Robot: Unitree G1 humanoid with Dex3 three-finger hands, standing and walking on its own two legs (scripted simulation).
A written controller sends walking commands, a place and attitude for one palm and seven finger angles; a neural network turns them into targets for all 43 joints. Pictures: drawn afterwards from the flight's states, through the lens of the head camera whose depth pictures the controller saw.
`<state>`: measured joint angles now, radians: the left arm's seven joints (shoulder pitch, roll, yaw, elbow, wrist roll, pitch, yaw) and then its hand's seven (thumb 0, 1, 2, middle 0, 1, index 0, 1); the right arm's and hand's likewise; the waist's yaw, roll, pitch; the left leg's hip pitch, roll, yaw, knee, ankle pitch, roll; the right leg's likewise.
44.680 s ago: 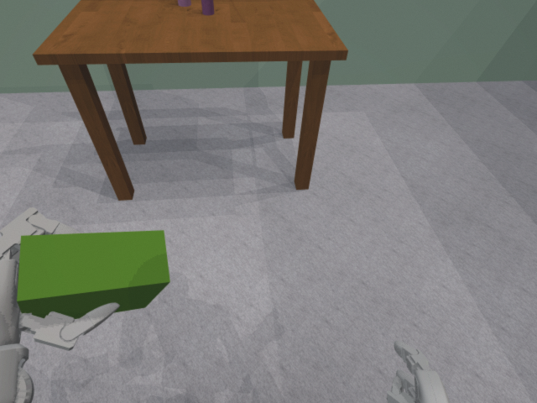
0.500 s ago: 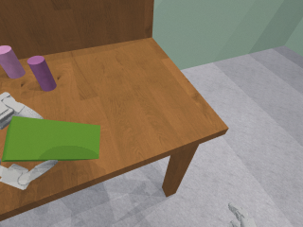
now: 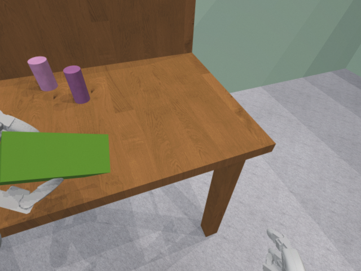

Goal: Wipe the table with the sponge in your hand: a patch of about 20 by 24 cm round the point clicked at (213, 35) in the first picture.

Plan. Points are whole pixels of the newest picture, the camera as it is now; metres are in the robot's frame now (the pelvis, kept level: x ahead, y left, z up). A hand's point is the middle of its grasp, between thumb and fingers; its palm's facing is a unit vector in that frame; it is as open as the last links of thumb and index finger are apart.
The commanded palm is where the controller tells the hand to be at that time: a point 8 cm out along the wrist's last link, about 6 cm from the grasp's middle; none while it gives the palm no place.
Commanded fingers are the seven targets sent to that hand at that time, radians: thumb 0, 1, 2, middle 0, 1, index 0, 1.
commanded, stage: step back with the hand held close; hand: left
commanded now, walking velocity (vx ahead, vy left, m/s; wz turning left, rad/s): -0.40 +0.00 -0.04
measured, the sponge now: (68, 159) +0.24 +0.22 +0.19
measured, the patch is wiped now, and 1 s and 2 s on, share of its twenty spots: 1.00 1.00 1.00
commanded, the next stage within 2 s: stop stepping back and stand still in 0.46 s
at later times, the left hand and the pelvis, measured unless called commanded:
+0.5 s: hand out of the picture +0.09 +0.22 +0.23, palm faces +0.41 -0.79 -0.45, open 10.1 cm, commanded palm +0.04 +0.27 +0.23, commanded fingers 0.00 0.10 1.30 -1.20 -1.60 -1.20 -1.60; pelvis -0.13 -0.01 +0.00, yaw -1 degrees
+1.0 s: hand out of the picture -0.06 +0.25 +0.23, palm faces +0.53 -0.80 -0.28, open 10.1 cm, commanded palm -0.12 +0.26 +0.23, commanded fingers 0.00 0.10 1.30 -1.20 -1.60 -1.20 -1.60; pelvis -0.27 -0.02 +0.00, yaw +2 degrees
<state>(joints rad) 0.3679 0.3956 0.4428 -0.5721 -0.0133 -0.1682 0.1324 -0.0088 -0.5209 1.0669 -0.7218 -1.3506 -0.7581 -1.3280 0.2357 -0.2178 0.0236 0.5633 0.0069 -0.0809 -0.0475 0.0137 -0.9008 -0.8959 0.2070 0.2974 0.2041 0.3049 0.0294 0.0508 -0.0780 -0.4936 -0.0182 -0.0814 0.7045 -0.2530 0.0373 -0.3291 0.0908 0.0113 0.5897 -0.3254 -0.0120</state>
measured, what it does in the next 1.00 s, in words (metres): walks backwards: left foot, then right foot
